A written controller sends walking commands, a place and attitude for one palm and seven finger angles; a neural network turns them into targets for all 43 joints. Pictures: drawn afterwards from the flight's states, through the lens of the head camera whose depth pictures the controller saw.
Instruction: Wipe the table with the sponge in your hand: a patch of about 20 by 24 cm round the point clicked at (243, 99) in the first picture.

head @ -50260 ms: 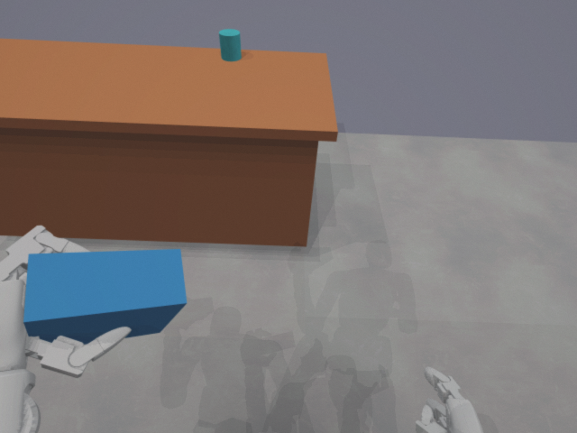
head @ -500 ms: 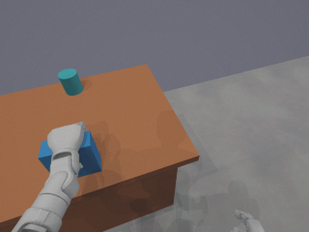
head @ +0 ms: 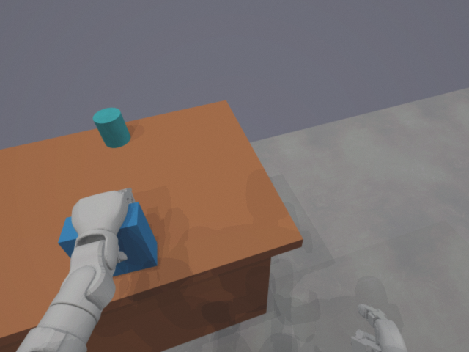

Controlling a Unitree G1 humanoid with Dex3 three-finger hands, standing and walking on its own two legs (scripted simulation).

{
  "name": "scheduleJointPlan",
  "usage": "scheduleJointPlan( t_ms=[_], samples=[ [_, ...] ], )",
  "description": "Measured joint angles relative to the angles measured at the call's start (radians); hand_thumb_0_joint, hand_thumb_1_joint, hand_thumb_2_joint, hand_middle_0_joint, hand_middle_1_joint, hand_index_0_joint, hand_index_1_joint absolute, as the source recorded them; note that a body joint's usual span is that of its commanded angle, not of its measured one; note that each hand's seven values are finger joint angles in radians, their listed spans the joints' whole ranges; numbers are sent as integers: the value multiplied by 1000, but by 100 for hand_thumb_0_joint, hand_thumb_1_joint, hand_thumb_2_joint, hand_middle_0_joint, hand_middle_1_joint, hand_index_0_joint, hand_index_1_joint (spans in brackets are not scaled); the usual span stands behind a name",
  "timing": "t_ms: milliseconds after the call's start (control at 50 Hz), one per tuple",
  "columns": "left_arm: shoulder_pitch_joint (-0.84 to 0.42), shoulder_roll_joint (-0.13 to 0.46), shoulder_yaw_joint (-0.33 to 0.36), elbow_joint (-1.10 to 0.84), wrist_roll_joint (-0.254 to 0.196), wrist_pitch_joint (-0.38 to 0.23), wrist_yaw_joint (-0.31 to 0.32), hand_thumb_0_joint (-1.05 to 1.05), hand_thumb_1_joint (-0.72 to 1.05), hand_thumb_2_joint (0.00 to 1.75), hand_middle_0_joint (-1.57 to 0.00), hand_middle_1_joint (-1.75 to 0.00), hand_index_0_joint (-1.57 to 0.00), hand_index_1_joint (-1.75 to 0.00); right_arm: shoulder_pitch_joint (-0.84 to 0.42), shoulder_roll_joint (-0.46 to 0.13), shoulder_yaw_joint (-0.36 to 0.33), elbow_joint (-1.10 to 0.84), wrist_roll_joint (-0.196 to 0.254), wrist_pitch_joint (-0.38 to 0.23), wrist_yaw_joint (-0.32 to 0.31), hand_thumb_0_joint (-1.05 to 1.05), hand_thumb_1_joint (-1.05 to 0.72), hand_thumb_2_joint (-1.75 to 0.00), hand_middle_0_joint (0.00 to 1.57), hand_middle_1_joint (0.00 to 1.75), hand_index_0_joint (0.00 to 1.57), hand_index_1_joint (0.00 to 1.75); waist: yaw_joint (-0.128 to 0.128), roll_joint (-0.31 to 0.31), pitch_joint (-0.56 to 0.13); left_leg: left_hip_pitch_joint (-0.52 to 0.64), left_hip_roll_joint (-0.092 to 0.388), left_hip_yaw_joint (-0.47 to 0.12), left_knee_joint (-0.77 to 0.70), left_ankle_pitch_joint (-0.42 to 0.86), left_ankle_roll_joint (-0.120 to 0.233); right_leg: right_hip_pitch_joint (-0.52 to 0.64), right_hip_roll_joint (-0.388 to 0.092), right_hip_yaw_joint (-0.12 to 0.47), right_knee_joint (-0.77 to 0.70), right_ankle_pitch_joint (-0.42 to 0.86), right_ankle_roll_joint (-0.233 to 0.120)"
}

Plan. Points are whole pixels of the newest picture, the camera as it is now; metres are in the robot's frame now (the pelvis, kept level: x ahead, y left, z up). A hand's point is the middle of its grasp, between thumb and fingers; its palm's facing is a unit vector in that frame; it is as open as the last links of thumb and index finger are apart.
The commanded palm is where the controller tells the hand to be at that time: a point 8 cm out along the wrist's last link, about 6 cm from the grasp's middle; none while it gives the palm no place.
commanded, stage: lift the sponge slowly off the table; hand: left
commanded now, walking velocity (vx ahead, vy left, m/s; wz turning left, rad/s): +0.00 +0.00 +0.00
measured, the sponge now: (118, 249) +0.29 +0.28 -0.02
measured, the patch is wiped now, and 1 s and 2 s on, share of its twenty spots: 1.00 1.00 1.00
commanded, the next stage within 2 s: bring the sponge back beside the body in 1.44 s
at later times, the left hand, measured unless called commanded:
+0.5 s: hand (111, 210) +0.32 +0.27 +0.07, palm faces -0.01 -0.07 -1.00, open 10.2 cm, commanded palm +0.30 +0.27 +0.14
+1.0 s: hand (98, 199) +0.32 +0.28 +0.11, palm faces +0.05 -0.07 -1.00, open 10.2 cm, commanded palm +0.29 +0.27 +0.17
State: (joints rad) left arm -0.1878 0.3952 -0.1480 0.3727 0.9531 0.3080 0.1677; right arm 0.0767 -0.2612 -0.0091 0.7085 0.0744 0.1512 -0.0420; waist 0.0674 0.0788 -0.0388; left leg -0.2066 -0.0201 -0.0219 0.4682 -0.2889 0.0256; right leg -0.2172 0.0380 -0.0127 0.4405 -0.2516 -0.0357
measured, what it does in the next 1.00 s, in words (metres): stands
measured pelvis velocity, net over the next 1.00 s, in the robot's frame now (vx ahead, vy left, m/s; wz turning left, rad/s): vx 0.00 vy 0.01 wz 0.01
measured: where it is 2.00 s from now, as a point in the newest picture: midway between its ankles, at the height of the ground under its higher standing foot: outside the picture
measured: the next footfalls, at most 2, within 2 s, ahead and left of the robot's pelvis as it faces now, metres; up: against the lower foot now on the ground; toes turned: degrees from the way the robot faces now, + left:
none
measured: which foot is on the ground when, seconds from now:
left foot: down 0.00-1.00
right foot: down 0.00-1.00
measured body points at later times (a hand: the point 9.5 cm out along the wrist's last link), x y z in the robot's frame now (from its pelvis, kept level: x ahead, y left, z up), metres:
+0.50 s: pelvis +0.00 +0.00 +0.00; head +0.01 -0.03 +0.45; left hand +0.32 +0.27 +0.12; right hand +0.20 -0.22 -0.11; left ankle -0.03 +0.11 -0.74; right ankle -0.01 -0.10 -0.74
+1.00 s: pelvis +0.00 +0.01 +0.01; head +0.00 -0.03 +0.46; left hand +0.31 +0.27 +0.16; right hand +0.23 -0.20 -0.09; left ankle -0.03 +0.11 -0.74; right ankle -0.01 -0.10 -0.74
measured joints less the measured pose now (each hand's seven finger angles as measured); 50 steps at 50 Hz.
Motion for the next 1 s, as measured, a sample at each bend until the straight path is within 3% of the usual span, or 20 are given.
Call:
scheduleJointPlan(
  t_ms=[260,460,620,780,900,1000],
  samples=[
    [-40,15,-15,-27,-16,51,-65,0,-53,106,-73,-133,-74,-135,-27,0,21,-12,6,10,1,1,-90,-90,20,30,20,30,1,5,9,37,-6,-5,-38,18,2,36,-6,-3,-31,11,2],
    [-36,29,-4,-91,-15,15,-83,0,-53,106,-73,-132,-74,-135,-14,-2,20,-12,-1,6,0,1,-90,-90,20,30,20,30,3,6,19,51,-6,2,-59,23,5,49,-6,4,-54,21,5],
    [13,49,25,-162,-42,71,-94,0,-53,106,-73,-133,-74,-135,-14,-12,19,-7,5,16,11,1,-90,-90,20,30,20,30,0,19,11,76,-7,9,-78,25,9,73,-7,12,-75,25,10],
    [24,59,-13,-235,-49,91,-150,0,-53,106,-73,-132,-74,-135,-34,-20,20,-21,3,8,8,1,-90,-90,20,30,20,30,14,16,29,96,-16,-3,-86,32,14,97,-16,1,-83,27,14],
    [-8,64,-31,-251,-36,72,-147,0,-53,106,-73,-132,-74,-135,-59,-7,31,-24,2,2,5,1,-90,-90,20,30,20,30,21,13,35,104,-17,-5,-97,42,13,106,-17,-1,-93,36,14],
    [-47,70,-21,-232,-39,105,-146,0,-53,106,-73,-132,-74,-135,-73,4,46,-23,6,10,10,1,-90,-90,20,30,20,30,18,18,30,107,-17,-3,-111,52,11,107,-17,2,-105,45,13]
  ],
)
